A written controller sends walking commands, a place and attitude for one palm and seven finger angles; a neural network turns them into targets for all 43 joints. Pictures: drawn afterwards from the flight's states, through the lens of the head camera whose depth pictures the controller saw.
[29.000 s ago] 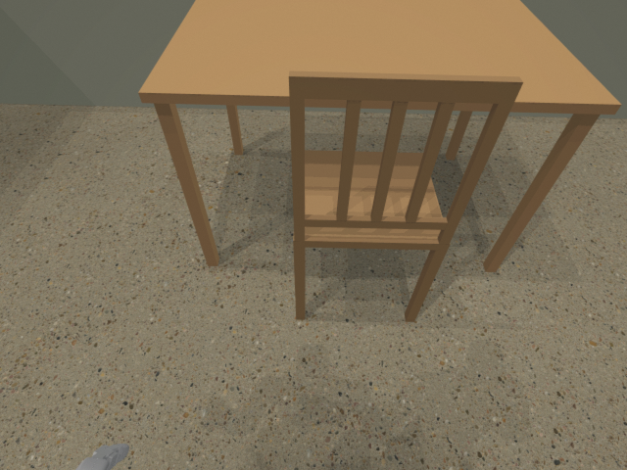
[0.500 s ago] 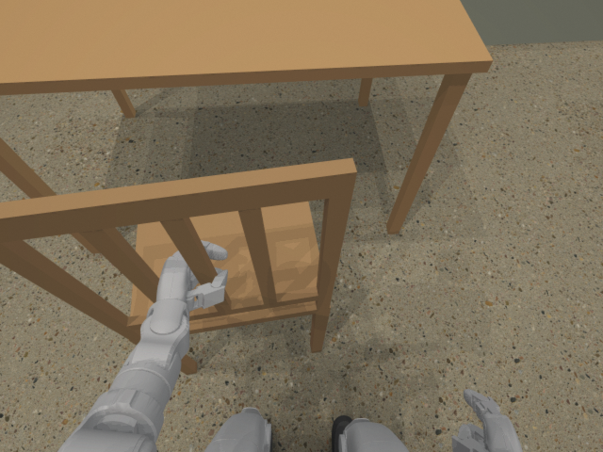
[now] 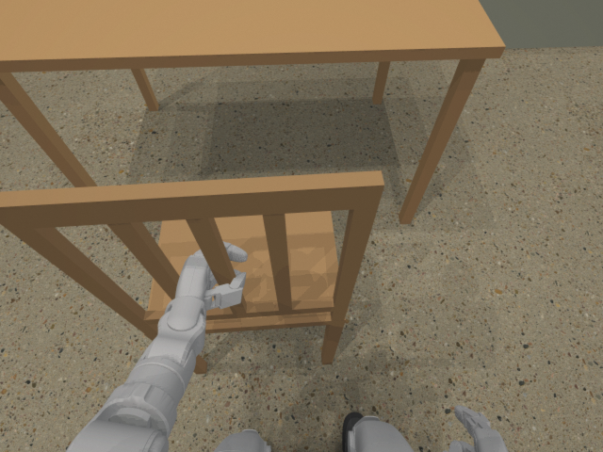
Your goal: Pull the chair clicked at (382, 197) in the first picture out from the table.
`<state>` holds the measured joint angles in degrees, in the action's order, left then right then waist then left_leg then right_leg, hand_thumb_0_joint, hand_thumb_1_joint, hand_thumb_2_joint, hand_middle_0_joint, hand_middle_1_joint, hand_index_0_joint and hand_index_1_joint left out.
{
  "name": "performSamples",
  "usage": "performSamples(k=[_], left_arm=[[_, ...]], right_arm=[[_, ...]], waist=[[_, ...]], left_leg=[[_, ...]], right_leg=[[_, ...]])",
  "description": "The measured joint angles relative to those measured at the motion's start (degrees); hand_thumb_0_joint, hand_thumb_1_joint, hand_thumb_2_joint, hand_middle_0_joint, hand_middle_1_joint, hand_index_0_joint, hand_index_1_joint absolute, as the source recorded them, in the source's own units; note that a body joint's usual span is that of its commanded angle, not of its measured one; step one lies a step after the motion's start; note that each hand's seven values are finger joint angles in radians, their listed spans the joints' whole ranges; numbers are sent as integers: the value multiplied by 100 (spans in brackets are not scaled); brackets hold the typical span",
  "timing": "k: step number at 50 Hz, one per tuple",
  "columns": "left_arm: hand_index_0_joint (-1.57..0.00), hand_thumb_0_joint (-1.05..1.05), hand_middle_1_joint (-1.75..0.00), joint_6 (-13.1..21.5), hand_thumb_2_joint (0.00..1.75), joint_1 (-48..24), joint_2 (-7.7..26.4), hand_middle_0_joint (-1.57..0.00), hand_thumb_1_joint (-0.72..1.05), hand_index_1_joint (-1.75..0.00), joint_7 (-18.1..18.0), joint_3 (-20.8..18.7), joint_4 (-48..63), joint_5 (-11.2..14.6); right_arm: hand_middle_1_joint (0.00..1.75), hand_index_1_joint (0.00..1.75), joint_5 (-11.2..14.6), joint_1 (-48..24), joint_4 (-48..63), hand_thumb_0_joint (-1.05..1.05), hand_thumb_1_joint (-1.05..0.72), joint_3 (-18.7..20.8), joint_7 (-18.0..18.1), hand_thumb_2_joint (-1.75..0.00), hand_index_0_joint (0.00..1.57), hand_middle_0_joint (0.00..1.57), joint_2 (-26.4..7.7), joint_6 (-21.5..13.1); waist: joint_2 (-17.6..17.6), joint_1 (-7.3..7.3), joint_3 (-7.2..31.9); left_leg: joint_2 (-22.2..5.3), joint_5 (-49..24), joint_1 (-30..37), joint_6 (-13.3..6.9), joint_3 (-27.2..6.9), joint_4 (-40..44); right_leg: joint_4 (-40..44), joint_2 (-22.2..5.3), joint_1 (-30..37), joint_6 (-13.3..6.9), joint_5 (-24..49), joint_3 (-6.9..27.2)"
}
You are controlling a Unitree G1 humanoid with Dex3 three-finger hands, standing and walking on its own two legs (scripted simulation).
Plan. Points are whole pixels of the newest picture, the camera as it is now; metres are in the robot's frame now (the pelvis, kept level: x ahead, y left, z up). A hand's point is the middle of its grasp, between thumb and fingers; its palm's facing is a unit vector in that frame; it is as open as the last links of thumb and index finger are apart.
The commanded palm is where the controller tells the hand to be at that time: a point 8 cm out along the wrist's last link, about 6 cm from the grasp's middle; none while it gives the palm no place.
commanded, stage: step backward, pulling the chair out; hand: left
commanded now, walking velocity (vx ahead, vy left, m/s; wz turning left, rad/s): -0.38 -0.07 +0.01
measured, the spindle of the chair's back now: (223, 272) +0.37 +0.12 -0.06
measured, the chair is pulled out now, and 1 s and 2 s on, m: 0.29 0.55 0.66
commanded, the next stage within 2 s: stop walking, hand still on the chair in 0.90 s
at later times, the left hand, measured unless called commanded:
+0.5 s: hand (229, 371) +0.22 +0.10 -0.06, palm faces -0.05 -0.98 -0.20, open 5.8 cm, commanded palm +0.21 +0.16 -0.06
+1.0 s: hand out of the picture +0.09 +0.11 -0.06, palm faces -0.08 -0.98 -0.18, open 5.7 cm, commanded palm +0.07 +0.16 -0.04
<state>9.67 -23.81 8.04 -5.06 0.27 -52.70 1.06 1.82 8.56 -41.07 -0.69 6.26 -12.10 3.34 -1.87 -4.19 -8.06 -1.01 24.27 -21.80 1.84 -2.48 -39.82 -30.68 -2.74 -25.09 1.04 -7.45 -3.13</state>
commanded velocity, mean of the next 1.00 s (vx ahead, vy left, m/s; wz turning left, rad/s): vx -0.33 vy -0.04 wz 0.06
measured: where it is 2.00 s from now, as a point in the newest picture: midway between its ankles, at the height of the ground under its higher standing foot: outside the picture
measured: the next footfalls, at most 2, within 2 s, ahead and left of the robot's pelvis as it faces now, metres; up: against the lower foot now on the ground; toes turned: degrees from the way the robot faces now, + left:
right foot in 0.28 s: -0.05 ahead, -0.15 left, +0.00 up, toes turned -5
left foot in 0.58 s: -0.08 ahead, +0.13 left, +0.00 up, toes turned -4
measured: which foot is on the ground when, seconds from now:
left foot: down 0.00-0.38, up 0.40-0.56, down 0.58-0.82, up 0.84-0.94, down 0.96-1.00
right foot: down 0.00-0.04, up 0.06-0.26, down 0.28-0.60, up 0.62-0.74, down 0.76-1.00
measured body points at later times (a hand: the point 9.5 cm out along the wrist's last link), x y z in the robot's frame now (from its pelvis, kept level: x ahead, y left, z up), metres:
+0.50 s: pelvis -0.12 -0.01 +0.01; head -0.04 -0.03 +0.45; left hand +0.22 +0.15 -0.04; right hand -0.03 -0.29 -0.12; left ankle -0.07 +0.12 -0.70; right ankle -0.09 -0.14 -0.72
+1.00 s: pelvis -0.24 +0.00 +0.00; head -0.19 +0.00 +0.45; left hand +0.09 +0.16 -0.04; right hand -0.14 -0.25 -0.12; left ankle -0.19 +0.13 -0.73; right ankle -0.18 -0.14 -0.72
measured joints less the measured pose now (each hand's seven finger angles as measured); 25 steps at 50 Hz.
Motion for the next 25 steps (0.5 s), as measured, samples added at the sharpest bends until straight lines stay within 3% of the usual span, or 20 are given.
performSamples(k=[3, 5, 8, 10, 13, 15, 17, 20, 25], left_arm=[[-49, 5, -121, -77, 76, 7, 68, -29, 61, -144, -26, 112, 163, -56], [-49, 6, -122, -113, 75, 119, 109, -28, 62, -144, -34, 166, 286, -36], [-49, 6, -122, -59, 75, 276, 75, -27, 63, -144, -39, 170, 344, 35], [-49, 7, -121, 59, 75, 303, 56, -27, 63, -144, -19, 166, 329, 44], [-49, 6, -122, 241, 76, 282, 161, -29, 61, -144, 45, 151, 283, 7], [-49, 5, -122, 336, 77, 205, 249, -32, 59, -144, 59, 44, 202, 2], [-49, 6, -120, 403, 77, 106, 271, -33, 59, -144, 65, -150, 69, 86], [-49, 6, -118, 405, 76, 65, 305, -33, 59, -144, 52, -355, -29, 106], [-49, 5, -119, 227, 74, 303, 207, -31, 61, -144, -23, -372, 89, 43]], right_arm=[[30, 30, -25, 58, -19, 1, -91, -8, 53, -90, 20, 20, -87, -10], [30, 30, -87, 181, 81, 1, -91, 47, 33, -90, 20, 20, -105, 30], [30, 30, -157, 308, 101, 1, -91, 136, -39, -90, 20, 20, -115, 4], [30, 30, -162, 345, 20, 1, -91, 167, -106, -90, 20, 20, -92, -78], [30, 30, -163, 358, -95, 1, -91, 134, -181, -90, 20, 20, 8, -180], [30, 30, -155, 240, -142, 1, -91, 93, -209, -90, 20, 20, 43, -183], [30, 30, -126, 58, -130, 1, -91, 79, -200, -90, 20, 20, 28, -141], [30, 30, -42, -55, -32, 1, -91, 93, -138, -90, 20, 20, 14, -77], [30, 30, 16, -30, 47, 1, -91, 148, -33, -90, 20, 20, -244, -49]], waist=[[297, 12, -47], [340, 58, -19], [104, 102, 23], [-16, 218, -28], [11, 409, -78], [-47, 463, -183], [-233, 366, -380], [-233, 190, -517], [35, 24, -227]], left_leg=[[150, -1045, 119, -147, 184, 494], [117, -1004, 97, -203, 246, 550], [-92, -1084, -23, -197, 162, 697], [-223, -1241, -54, -149, 134, 838], [-314, -1396, -131, -56, 211, 922], [-427, -1458, -210, 19, 233, 867], [-583, -1621, -219, 78, 167, 927], [-577, -1755, -303, 28, 153, 787], [-5, -306, -367, -22, -39, -419]], right_leg=[[-57, -166, -113, 67, 84, 145], [-659, -85, -234, -7, -639, 200], [-1569, 182, -158, -119, -1604, 128], [-1182, 263, 253, -156, -1637, 69], [-62, 244, 954, -183, -1110, 140], [459, 303, 1197, -59, -819, 153], [562, 469, 1202, -41, -633, 115], [445, 489, 1106, -110, -507, 85], [137, 210, 700, -88, -464, 223]])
